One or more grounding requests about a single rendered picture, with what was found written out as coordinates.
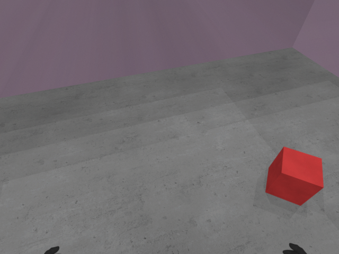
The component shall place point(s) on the carton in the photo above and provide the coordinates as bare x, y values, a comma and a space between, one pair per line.
295, 176

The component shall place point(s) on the right robot hand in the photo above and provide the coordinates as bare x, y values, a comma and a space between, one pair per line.
295, 249

